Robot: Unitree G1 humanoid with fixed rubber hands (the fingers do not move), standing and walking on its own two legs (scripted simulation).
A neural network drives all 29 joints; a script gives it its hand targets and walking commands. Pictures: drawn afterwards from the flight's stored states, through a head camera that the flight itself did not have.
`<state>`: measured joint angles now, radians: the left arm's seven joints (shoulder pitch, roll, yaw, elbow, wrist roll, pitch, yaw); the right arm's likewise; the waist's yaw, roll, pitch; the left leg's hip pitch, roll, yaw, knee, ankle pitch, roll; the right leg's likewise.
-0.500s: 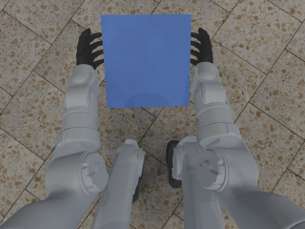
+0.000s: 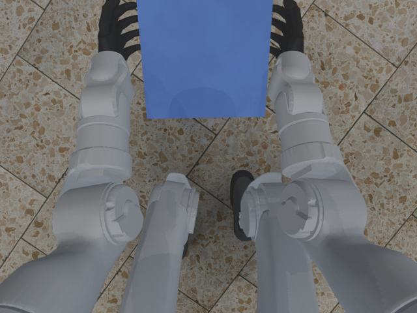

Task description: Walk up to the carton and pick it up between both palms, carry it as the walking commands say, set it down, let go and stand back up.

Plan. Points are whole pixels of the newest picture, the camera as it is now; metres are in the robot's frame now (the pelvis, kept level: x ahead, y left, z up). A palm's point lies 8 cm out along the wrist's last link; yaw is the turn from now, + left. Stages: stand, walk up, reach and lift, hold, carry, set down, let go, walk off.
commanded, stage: set down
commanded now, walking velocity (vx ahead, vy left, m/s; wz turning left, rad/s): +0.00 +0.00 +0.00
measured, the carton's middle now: (202, 55) +0.54 +0.01 -0.21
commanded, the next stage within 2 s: none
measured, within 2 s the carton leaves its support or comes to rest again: neither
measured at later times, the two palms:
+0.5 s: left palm (129, 58) +0.53 +0.15 -0.20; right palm (277, 52) +0.54 -0.13 -0.21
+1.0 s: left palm (130, 57) +0.53 +0.16 -0.21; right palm (276, 54) +0.54 -0.13 -0.22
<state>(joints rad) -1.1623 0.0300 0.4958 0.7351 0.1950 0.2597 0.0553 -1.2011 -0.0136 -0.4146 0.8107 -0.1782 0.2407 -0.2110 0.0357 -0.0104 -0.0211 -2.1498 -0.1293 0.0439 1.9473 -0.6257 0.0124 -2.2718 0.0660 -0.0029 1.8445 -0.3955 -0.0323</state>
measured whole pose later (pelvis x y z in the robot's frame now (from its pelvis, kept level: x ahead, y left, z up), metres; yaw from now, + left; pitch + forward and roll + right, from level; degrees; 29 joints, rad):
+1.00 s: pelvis +0.00 +0.01 -0.06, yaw +0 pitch +40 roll +1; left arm -1.36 0.15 0.37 0.91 0.11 0.23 0.08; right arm -1.41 -0.18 -0.36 1.03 -0.05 0.20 -0.14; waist 0.01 -0.02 0.23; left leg -2.23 -0.15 0.07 2.20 -0.68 0.03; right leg -2.34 0.04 -0.01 2.09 -0.44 -0.02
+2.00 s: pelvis +0.00 +0.00 -0.07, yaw +1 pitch +40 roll +1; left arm -1.37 0.18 0.41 0.94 0.14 0.20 0.00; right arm -1.45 -0.18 -0.43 1.06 -0.14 0.15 -0.07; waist 0.01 -0.01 0.26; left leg -2.21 -0.16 0.06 2.22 -0.70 0.02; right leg -2.33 0.03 -0.02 2.11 -0.47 -0.03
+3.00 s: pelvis -0.02 +0.00 -0.04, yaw +1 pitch +30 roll +1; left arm -1.46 0.39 0.08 0.94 -0.23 0.15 0.12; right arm -1.46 -0.36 -0.12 0.96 0.22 0.13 -0.17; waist 0.01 0.00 0.53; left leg -2.01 -0.09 0.08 2.15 -0.66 0.05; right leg -2.12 0.02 -0.03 2.04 -0.45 -0.03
